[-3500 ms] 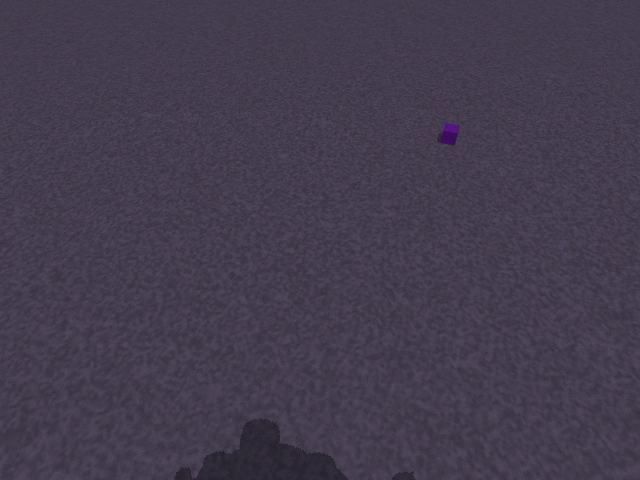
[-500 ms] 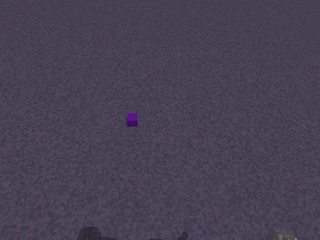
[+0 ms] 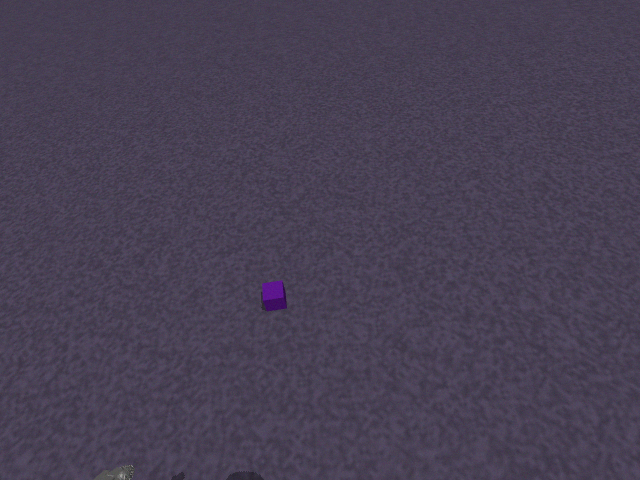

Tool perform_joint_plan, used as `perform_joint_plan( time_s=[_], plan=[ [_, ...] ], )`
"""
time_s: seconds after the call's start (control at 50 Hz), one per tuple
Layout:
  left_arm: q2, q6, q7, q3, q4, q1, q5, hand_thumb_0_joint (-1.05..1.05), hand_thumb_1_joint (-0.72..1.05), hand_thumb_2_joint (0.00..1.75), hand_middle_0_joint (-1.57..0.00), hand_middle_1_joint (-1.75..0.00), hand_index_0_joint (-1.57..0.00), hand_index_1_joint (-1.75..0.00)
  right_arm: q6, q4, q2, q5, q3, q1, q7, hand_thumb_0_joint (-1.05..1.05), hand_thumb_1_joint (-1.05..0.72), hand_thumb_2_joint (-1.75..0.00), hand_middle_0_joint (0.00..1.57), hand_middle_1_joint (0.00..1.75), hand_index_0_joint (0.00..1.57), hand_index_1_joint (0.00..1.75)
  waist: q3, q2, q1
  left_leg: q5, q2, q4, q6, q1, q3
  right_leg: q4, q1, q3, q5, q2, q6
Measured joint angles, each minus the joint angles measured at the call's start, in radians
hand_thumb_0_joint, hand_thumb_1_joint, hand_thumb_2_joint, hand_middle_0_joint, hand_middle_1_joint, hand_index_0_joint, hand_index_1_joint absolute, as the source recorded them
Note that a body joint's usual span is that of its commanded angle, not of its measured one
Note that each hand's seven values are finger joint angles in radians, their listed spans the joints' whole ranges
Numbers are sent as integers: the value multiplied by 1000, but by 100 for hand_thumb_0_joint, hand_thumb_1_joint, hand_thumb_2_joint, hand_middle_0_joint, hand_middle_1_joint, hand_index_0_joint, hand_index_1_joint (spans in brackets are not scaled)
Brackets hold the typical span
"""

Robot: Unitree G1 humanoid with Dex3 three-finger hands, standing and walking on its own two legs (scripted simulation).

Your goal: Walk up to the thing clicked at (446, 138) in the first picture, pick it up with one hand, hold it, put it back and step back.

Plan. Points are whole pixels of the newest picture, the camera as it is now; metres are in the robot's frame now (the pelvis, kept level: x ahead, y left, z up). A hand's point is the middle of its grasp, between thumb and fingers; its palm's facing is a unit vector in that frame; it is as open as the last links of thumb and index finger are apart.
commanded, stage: walk up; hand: left
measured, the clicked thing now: (274, 295) +0.84 +0.27 -0.73
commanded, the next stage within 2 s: none
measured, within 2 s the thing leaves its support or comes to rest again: neither
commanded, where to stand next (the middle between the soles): +0.45 +0.05 m, yaw +2 degrees
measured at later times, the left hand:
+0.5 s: hand (131, 460) +0.19 +0.32 -0.16, palm faces -0.01 -0.94 -0.33, open 7.4 cm
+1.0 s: hand (158, 367) +0.32 +0.30 -0.12, palm faces +0.03 -0.90 -0.43, open 7.4 cm
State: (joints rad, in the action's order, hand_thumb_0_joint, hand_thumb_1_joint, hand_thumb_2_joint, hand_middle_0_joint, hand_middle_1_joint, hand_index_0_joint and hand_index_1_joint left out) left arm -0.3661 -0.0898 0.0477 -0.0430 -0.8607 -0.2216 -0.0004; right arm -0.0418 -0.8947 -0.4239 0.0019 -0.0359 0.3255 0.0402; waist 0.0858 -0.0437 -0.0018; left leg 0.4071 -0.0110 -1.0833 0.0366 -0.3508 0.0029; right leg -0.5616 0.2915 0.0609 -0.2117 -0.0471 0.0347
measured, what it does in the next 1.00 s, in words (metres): walks ahead: left foot, then right foot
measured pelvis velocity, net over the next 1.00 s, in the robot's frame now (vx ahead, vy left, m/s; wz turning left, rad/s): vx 0.29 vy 0.02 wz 0.03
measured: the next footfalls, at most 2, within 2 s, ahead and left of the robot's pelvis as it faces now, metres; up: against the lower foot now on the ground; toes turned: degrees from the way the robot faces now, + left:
left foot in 0.34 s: +0.25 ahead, +0.16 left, +0.00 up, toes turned +7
right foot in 0.76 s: +0.37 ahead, -0.11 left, +0.00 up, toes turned -2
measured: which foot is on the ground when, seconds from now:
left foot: up 0.00-0.32, down 0.34-0.78, up 0.80-1.00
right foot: down 0.00-0.36, up 0.38-0.74, down 0.76-1.00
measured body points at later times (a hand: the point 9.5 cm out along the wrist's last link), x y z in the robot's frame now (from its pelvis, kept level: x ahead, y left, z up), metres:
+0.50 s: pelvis +0.16 +0.05 +0.00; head +0.17 +0.07 +0.45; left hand +0.19 +0.37 -0.13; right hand +0.25 -0.27 -0.09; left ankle +0.21 +0.16 -0.73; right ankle +0.14 -0.09 -0.66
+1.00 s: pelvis +0.29 +0.02 +0.00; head +0.31 -0.02 +0.45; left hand +0.31 +0.34 -0.09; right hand +0.37 -0.30 -0.13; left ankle +0.35 +0.16 -0.68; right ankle +0.33 -0.11 -0.73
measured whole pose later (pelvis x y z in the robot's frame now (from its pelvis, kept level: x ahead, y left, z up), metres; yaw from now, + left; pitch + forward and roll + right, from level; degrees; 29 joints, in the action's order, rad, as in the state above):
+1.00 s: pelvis +0.29 +0.02 +0.00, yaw +2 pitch -4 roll +0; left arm -0.39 -0.09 0.03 -0.04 -0.88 -0.34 0.01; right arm -0.02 -0.87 -0.44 0.01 -0.05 0.29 0.06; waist 0.08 -0.08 -0.03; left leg 0.33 -0.05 -0.96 0.02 -0.48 0.00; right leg -0.51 0.23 0.05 -0.22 -0.04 0.02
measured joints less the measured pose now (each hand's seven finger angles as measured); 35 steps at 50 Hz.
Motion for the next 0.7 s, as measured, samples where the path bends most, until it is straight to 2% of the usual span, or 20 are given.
perform_joint_plan(
  time_s=[0.06, 0.12, 0.2, 0.3, 0.34, 0.38, 0.44, 0.48, 0.52, 0.62, 0.7],
  plan=[
    [4, 2, -4, 8, -6, -32, 1, 0, 90, 90, -20, -30, -21, -30, -1, 13, -8, 0, -8, -22, 9, 1, -90, -90, 20, 30, 21, 30, -3, -16, -6, -83, -19, 34, -6, -90, 34, 73, -63, 7, 10, 17, 5],
    [-1, 6, -4, 7, -8, -60, 7, 1, 90, 90, -20, -30, -21, -30, 4, 17, -13, 7, -21, -30, 18, 1, -90, -90, 20, 30, 21, 30, -8, -24, -6, -147, -39, 118, -28, -147, 52, 115, -111, 24, 1, 30, 9],
    [-20, 8, -1, -5, 0, -84, 16, 1, 90, 90, -20, -30, -21, -30, 14, 0, -13, 20, -32, -31, 31, 1, -90, -90, 20, 30, 21, 30, -16, -14, -16, -198, -65, 291, -47, -159, 26, 128, -154, 48, -37, 35, 7],
    [-55, 13, 1, -16, 2, -111, 18, 1, 90, 90, -20, -30, -21, -30, 8, -15, -4, 27, -32, -40, 40, 1, -90, -90, 20, 30, 20, 30, -20, 14, -30, -249, -79, 476, -33, -88, -17, 73, -182, 69, -126, 34, -19],
    [-71, 22, -1, -17, -5, -123, 18, 1, 90, 90, -20, -30, -21, -30, -6, -11, 3, 29, -32, -43, 38, 1, -90, -90, 20, 30, 20, 30, -28, 39, -26, -266, -62, 525, -25, -39, -34, 5, -176, 70, -188, 15, -34],
    [-80, 36, -8, -20, -19, -121, 14, 1, 90, 90, -20, -30, -21, -30, -24, -1, 18, 35, -31, -59, 29, 1, -90, -90, 20, 30, 21, 30, -14, 93, -24, -232, -26, 487, -23, -24, -67, -158, -127, 30, -233, -29, -10],
    [-62, 54, -16, -4, -40, -114, 12, 1, 90, 90, -20, -30, -20, -30, -41, 35, 23, 19, -26, -63, 19, 1, -90, -90, 20, 30, 21, 30, -9, 81, 0, -184, -35, 466, -9, 3, -67, -446, 2, -21, -280, 19, 9],
    [-63, 56, -14, 3, -43, -103, 8, 1, 90, 90, -20, -30, -20, -30, -43, 48, 34, 13, -16, -56, 10, 1, -90, -90, 20, 30, 21, 30, -4, 89, 10, -189, -33, 510, -10, 48, -70, -519, 75, -47, -242, 27, 13],
    [-65, 54, -9, 3, -36, -89, 4, 1, 90, 90, -20, -30, -20, -30, -47, 54, 40, 7, -6, -42, 5, 1, -90, -90, 20, 30, 21, 30, 0, 99, 14, -196, -24, 552, -11, 88, -74, -508, 132, -66, -195, 11, 8],
    [-62, 56, 9, -5, -26, -71, 9, 1, 90, 90, -20, -30, -20, -30, -34, 52, 32, 12, -1, -15, 5, 1, -90, -90, 20, 30, 21, 30, 3, 101, 16, -170, -10, 590, -6, 157, -93, -333, 197, -68, -107, -45, -25],
    [-52, 54, 22, -11, -40, -64, 16, 1, 90, 90, -20, -30, -20, -30, -27, 52, 9, 15, -10, 4, 11, 1, -90, -90, 20, 30, 21, 30, -6, 72, 27, -122, -13, 573, -14, 185, -101, -166, 170, -54, -32, -56, -27]
  ],
)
